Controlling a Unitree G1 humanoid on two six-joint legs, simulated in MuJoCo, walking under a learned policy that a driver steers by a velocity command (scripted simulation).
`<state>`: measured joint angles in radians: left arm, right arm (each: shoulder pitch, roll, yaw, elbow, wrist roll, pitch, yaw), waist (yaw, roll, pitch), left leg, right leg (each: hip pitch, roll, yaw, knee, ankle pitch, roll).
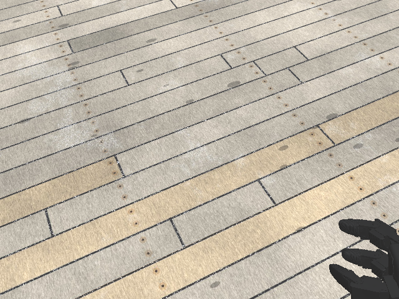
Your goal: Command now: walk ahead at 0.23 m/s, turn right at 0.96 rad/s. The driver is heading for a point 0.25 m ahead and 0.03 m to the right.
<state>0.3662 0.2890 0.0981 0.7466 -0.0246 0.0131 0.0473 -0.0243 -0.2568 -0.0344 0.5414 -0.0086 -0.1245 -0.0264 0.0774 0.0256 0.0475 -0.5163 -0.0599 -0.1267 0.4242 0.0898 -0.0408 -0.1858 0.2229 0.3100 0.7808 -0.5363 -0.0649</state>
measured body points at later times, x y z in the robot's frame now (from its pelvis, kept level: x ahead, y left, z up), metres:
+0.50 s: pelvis +0.06 +0.01 +0.03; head +0.07 -0.02 +0.47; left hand +0.26 +0.22 -0.06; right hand +0.13 -0.29 -0.09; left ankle +0.14 +0.13 -0.69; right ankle +0.06 -0.10 -0.71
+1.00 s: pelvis +0.07 +0.02 +0.02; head +0.07 +0.01 +0.47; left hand +0.22 +0.25 -0.10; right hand +0.12 -0.24 -0.11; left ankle +0.10 +0.15 -0.71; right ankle +0.06 -0.10 -0.71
